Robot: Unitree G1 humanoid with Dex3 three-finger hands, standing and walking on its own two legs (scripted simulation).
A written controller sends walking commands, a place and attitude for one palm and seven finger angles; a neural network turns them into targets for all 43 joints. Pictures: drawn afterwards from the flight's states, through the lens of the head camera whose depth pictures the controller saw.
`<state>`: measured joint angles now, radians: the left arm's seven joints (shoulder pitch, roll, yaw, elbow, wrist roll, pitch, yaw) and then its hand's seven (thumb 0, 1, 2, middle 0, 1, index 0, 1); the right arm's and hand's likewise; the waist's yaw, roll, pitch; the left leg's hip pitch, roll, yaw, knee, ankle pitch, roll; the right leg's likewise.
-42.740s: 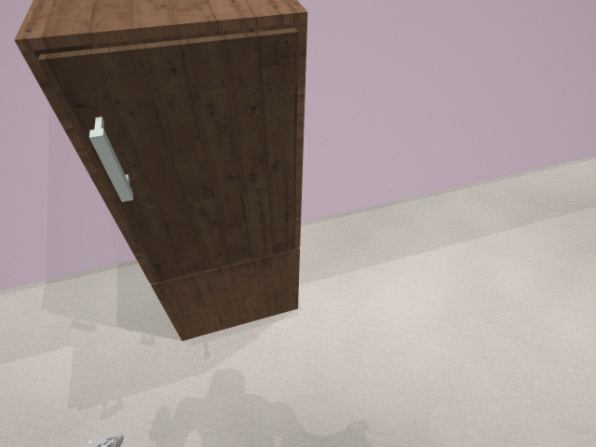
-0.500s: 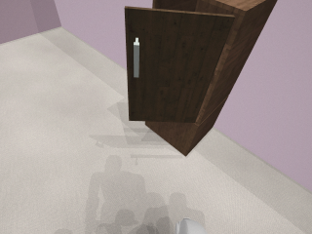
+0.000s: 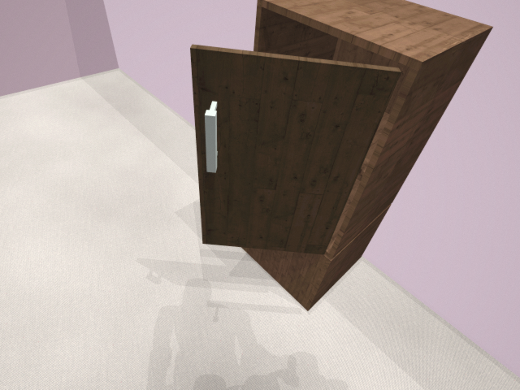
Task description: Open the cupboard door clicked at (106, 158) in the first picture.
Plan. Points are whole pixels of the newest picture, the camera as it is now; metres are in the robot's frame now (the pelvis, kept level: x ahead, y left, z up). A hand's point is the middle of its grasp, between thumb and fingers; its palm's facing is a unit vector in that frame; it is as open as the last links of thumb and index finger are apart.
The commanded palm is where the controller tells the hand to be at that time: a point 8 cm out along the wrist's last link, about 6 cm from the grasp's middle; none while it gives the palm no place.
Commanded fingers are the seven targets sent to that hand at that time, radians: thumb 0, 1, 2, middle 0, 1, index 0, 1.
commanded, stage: shuffle to correct the standing spot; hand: left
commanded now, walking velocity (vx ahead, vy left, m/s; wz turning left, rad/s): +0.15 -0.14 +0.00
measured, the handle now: (212, 137) +0.58 +0.13 +0.08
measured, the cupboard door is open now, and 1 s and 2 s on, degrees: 44 44 44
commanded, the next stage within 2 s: come to a stop and stand still in 0.06 s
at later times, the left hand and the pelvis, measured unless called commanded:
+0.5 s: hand out of the picture +0.05 +0.10 -0.16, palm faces -0.02 -0.98 -0.20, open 16.7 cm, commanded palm none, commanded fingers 0.00 -0.50 0.30 -0.15 -0.30 -0.15 -0.30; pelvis +0.08 -0.06 +0.01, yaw +1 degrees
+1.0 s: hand out of the picture -0.01 +0.17 -0.16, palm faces +0.02 -0.98 -0.21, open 16.4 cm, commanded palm none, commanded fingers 0.00 -0.50 0.30 -0.15 -0.30 -0.15 -0.30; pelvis +0.03 -0.02 +0.02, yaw +0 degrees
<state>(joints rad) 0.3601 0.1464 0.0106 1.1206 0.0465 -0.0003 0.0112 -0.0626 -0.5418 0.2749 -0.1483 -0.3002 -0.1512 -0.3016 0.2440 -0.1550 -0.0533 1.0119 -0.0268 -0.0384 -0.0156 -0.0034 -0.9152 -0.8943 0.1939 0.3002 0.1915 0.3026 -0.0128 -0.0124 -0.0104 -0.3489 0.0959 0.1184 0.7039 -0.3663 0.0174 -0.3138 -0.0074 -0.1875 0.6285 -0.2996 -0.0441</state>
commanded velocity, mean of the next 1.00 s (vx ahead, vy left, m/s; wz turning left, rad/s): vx -0.05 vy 0.04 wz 0.00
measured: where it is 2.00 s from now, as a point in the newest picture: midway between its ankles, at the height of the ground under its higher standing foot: outside the picture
